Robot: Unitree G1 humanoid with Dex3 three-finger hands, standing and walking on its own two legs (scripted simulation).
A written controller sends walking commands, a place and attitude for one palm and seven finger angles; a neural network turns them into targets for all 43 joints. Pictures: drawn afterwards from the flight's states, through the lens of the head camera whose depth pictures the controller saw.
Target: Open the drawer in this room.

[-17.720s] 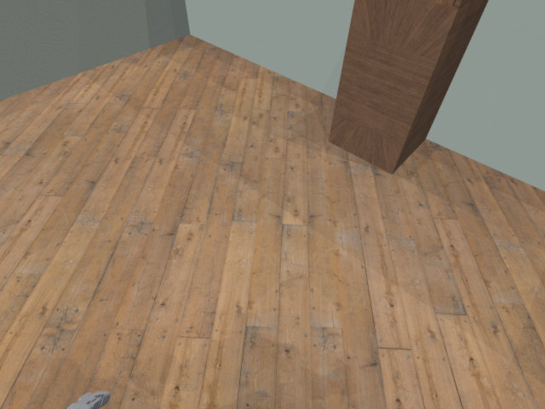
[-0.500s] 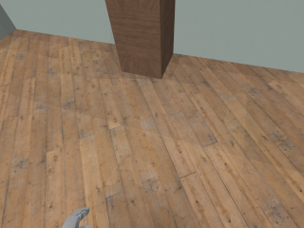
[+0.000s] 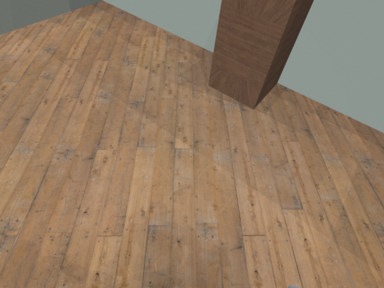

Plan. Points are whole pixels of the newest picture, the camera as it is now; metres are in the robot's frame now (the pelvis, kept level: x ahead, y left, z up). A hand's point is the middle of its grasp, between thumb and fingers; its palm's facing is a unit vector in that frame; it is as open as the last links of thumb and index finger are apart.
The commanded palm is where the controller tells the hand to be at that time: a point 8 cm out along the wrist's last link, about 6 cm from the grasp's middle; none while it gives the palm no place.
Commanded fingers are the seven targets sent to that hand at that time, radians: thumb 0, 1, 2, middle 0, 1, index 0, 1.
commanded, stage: turn or walk to find it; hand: left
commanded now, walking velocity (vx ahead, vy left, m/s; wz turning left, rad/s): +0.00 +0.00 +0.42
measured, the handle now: out of the picture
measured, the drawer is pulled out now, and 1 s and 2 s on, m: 0.00 0.00 0.00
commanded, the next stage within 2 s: stand and wait in 0.46 s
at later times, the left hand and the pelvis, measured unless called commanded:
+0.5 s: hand out of the picture +0.04 +0.16 -0.13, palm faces +0.21 -0.93 -0.29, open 7.4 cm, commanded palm none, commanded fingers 0.00 0.90 0.90 -0.20 -0.30 -0.20 -0.30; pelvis -0.02 -0.05 +0.01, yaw +12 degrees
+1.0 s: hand out of the picture -0.09 +0.14 -0.16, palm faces +0.21 -0.97 -0.14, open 7.4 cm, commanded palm none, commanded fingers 0.00 0.90 0.90 -0.20 -0.30 -0.20 -0.30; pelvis +0.03 -0.01 +0.01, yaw +3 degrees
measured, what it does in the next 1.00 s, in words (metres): steps on the spot: right foot, then left foot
